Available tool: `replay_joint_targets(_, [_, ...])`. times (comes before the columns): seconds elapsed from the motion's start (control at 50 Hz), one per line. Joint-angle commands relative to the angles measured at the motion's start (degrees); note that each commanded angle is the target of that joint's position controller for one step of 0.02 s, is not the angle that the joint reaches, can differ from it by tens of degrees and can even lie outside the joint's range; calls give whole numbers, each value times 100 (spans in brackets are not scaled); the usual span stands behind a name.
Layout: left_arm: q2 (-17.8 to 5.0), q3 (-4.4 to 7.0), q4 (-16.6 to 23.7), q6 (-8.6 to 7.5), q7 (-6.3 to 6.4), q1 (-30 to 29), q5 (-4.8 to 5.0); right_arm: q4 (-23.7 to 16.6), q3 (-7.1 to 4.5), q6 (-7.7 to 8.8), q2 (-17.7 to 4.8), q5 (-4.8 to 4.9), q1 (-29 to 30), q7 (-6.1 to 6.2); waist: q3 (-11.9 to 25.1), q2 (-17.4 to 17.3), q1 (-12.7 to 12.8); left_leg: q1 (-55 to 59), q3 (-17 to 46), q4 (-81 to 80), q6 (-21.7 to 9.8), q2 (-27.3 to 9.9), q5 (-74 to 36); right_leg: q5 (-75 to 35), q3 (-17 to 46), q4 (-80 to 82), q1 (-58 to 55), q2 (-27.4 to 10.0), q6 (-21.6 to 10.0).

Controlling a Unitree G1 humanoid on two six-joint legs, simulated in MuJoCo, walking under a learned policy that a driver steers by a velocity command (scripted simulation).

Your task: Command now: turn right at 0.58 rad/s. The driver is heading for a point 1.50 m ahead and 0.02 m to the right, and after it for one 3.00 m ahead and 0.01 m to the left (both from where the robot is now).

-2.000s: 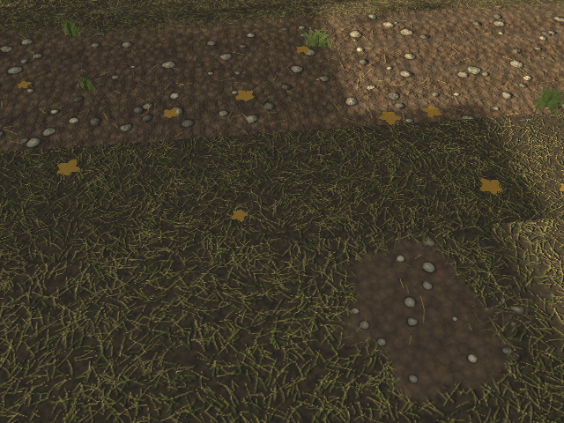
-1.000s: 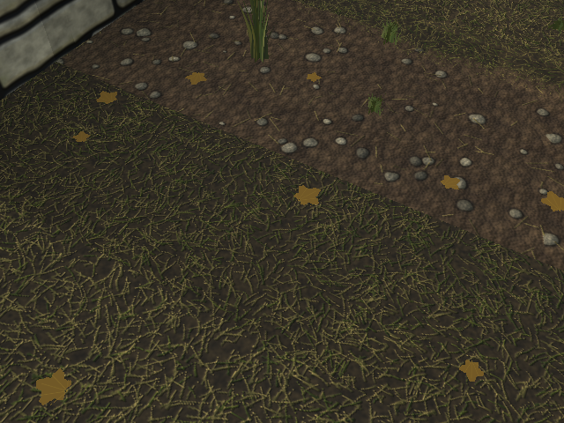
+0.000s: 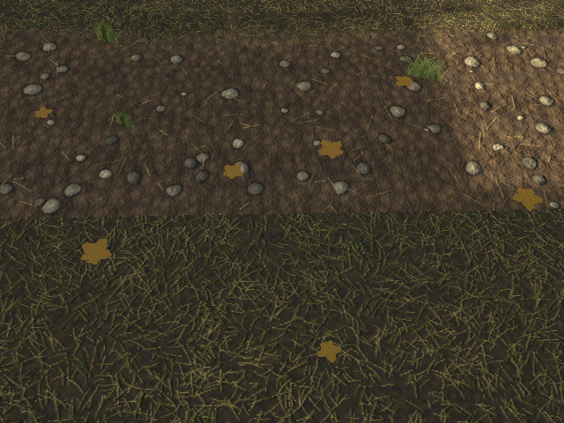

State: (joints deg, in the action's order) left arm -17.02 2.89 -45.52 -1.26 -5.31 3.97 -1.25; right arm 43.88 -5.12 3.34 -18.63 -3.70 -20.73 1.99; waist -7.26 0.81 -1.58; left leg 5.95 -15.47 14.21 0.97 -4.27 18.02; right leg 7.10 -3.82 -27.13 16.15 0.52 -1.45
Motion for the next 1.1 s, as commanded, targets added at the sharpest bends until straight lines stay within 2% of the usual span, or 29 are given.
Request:
replay_joint_targets(0.02, [-855,329,179,-225,145,491,34,-362,-251,-5,-1110,61,57,-51,1116,-391,430,-228,233,1566,-540,-1004,-4711,-1626,-26,864,-1285,262,-602])
replay_joint_targets(0.04, [-1394,493,141,-255,360,1305,-50,-636,-55,-10,-548,-56,-220,-130,2185,663,425,-1890,1,3143,225,-374,-1785,-4161,1605,336,-3417,-1042,-1962])
replay_joint_targets(0.06, [-1494,489,71,-308,460,1935,-247,-853,85,42,-281,-58,-62,-188,2902,513,697,-3240,998,3998,345,290,2366,-3634,3367,752,-4538,-2097,-2684])
replay_joint_targets(0.08, [-1368,543,-154,-548,493,1977,-380,-1053,123,72,-271,71,854,-225,1263,82,827,-4086,1910,4544,153,102,2434,-2596,3113,1085,-3407,-1960,-2076])
replay_joint_targets(0.1, [-1224,568,-85,-652,474,1467,-230,-900,3,100,-688,93,863,-155,783,244,649,-4147,1947,4865,74,-47,2267,-2504,2521,1283,-2605,-1672,-1899])
replay_joint_targets(0.12, [-903,472,98,-647,444,888,-70,-690,-150,113,-1130,3,362,-67,817,283,249,-3749,1941,4709,17,-131,1943,-2157,2235,1433,-2034,-1468,-1797])
replay_joint_targets(0.14, [-758,387,211,-655,410,594,26,-684,-128,82,-1057,-33,341,-7,553,478,29,-3322,1928,4490,2,-162,1619,-1961,2019,1632,-1252,-1272,-1678])
replay_joint_targets(0.16, [-809,356,343,-638,379,420,36,-721,-58,29,-880,-58,365,21,456,495,-142,-2879,1911,4384,45,-95,1275,-1764,1930,1798,-669,-1129,-1570])
replay_joint_targets(0.2, [-1053,417,513,-665,275,283,-52,-632,41,-83,-667,39,139,-21,582,330,-289,-2456,1794,4123,167,59,644,-1584,1828,1889,-317,-991,-1462])
replay_joint_targets(0.24, [-1214,498,638,-733,191,358,-106,-531,107,-149,-628,119,58,-56,551,351,-193,-2348,1717,3889,334,119,349,-1328,1830,1878,-127,-909,-1428])
replay_joint_targets(0.28, [-1122,487,706,-771,164,584,-115,-472,141,-170,-686,97,152,-21,541,410,-17,-2571,1841,3630,434,57,221,-855,2102,1763,-389,-979,-1438])
replay_joint_targets(0.34, [-953,441,881,-742,187,820,-33,-412,220,-113,-700,68,484,25,554,442,334,-3149,1947,3240,452,-76,176,5,2492,1482,-1046,-1194,-1451])
replay_joint_targets(0.4, [-880,368,984,-645,252,1082,-14,-399,293,-5,-654,54,814,-28,582,451,612,-3413,1848,2765,378,-32,254,288,2773,1258,-1405,-1219,-1416])
replay_joint_targets(0.46, [-930,335,1072,-550,260,927,3,-350,321,103,-666,99,847,-110,708,424,604,-3096,1634,2234,301,113,140,-120,2818,997,-1290,-1158,-1344])
replay_joint_targets(0.5, [-961,280,1096,-436,211,646,6,-333,333,172,-613,197,709,-205,808,215,361,-2470,1468,1406,191,275,-603,-708,2790,708,-970,-1037,-1267])
replay_joint_targets(0.54, [-736,122,962,-338,95,507,31,-381,401,247,-507,374,661,-311,954,138,101,-1523,1574,562,-87,193,-2040,-1129,2792,499,-493,-889,-992])
replay_joint_targets(0.56, [-585,54,861,-289,68,744,36,-493,380,302,-669,413,524,-322,1286,-13,52,-945,1883,568,-526,-255,-3082,-653,2584,262,-334,-606,-591])
replay_joint_targets(0.58, [-251,-32,919,-271,76,1333,26,-600,316,361,-1168,462,631,-351,1740,-1076,396,-236,3179,499,-1831,-1401,-4602,1030,1560,-338,180,210,186])
replay_joint_targets(0.6, [-572,84,867,-258,150,1077,-82,-635,321,306,-950,298,767,-424,1306,-708,206,-663,3471,470,-1967,-1543,-3327,2177,1296,-773,492,183,543])
replay_joint_targets(0.62, [-680,109,847,-210,258,825,-114,-656,300,309,-934,332,760,-493,1095,-410,146,-1005,3180,416,-1714,-1257,-2402,2143,1110,-1037,441,56,640])
replay_joint_targets(0.66, [-460,36,523,-150,335,1253,12,-808,509,314,-408,541,1331,-754,826,-361,518,-1686,2767,562,-1071,-776,-1689,1376,1018,-562,-92,-236,856])
replay_joint_targets(0.68, [-287,-52,443,-121,306,1339,36,-788,513,290,-416,553,1534,-879,682,-303,675,-2036,2595,695,-798,-555,-1515,649,930,-30,-470,-312,827])
replay_joint_targets(0.7, [-323,-76,444,-125,253,1232,101,-750,447,242,-544,475,1481,-964,763,-363,556,-2181,2458,752,-616,-328,-1209,275,830,35,-708,-206,714])
replay_joint_targets(0.72, [-579,-21,492,-131,202,1097,166,-723,412,224,-574,417,1349,-999,791,-345,433,-2105,2424,679,-484,-252,-819,328,841,105,-514,-164,547])
replay_joint_targets(0.74, [-827,47,502,-132,177,949,128,-788,346,246,-722,345,1297,-934,720,-175,278,-1759,2183,703,-494,-137,-534,667,864,108,64,-91,291])
replay_joint_targets(0.78, [-808,57,490,-135,199,829,51,-814,323,278,-713,293,1344,-832,835,-180,174,-1276,2160,841,-612,-175,-836,494,941,297,251,-179,182])
replay_joint_targets(0.82, [-635,-1,538,-135,255,649,59,-818,328,322,-641,369,1363,-773,972,-195,167,-1081,2196,977,-685,-237,-1665,182,954,253,157,-208,273])
replay_joint_targets(0.9, [-668,-26,363,-117,231,929,89,-852,328,315,-526,368,1444,-845,1047,-191,239,-895,2008,1190,-542,-75,-2389,23,914,364,143,-222,340])
replay_joint_targets(1.1, [-752,-58,159,-86,199,875,91,-746,228,278,-628,332,1491,-834,940,-159,299,-1035,1951,1110,-314,117,-1961,280,851,429,94,-262,361])
